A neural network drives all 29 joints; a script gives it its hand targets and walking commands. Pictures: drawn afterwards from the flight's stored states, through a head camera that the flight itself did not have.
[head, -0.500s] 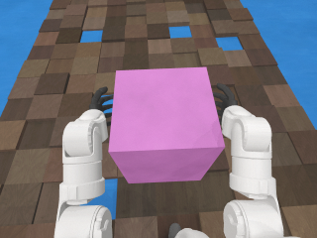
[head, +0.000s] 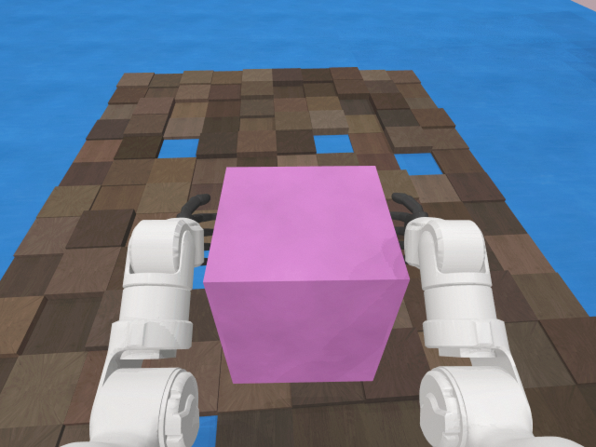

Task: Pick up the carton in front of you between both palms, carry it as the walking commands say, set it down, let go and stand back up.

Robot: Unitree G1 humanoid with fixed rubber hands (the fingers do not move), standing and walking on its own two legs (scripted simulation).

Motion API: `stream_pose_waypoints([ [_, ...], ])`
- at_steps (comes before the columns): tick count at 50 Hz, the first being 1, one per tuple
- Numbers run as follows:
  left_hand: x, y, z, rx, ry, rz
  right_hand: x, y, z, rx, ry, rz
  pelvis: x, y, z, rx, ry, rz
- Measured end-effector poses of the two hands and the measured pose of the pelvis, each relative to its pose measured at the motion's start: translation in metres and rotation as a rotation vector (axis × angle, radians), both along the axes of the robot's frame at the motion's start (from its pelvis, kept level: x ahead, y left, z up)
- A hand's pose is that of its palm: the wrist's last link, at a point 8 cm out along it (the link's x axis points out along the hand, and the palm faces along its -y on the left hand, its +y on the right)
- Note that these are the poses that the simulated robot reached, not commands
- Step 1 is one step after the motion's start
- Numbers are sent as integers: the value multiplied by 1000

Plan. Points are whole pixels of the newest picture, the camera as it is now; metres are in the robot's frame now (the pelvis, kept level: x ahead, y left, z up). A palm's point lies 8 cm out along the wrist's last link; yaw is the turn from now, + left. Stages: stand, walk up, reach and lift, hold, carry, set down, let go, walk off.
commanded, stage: carry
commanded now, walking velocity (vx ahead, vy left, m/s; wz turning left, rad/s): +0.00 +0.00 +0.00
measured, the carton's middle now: (302, 277) +0.34 +0.00 +0.05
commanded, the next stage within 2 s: none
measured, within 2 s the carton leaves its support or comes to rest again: neither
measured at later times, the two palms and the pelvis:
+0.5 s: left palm (182, 251) +0.33 +0.15 +0.13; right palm (417, 250) +0.33 -0.15 +0.13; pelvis -0.01 +0.01 +0.00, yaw +0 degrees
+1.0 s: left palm (191, 225) +0.41 +0.17 +0.09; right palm (388, 218) +0.42 -0.13 +0.09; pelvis +0.14 +0.00 +0.00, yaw +1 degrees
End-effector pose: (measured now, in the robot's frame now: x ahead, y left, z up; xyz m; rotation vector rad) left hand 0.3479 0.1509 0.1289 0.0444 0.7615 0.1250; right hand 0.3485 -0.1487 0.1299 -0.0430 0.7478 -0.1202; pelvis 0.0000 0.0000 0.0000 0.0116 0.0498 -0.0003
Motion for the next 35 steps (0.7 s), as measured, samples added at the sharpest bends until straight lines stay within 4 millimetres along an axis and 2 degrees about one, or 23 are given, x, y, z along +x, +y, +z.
stream_pose_waypoints([
  [9, -5, 6, -3, -1, 4, 3, -5, 6, -3, 1, 4, 0, -6, 5, -2, -1, -6, 0],
  [24, -18, 4, -1, -4, 0, 2, -18, 4, 0, 6, 0, -9, -15, 6, -2, 2, -21, 3],
  [29, -17, 2, -3, -10, -3, 11, -18, 2, -4, 13, -3, -13, -4, 4, -6, 8, -20, 8],
  [35, -9, -8, -18, -10, 25, 41, -8, -8, -27, 42, 26, -13, 28, -8, -7, -13, -28, 29],
])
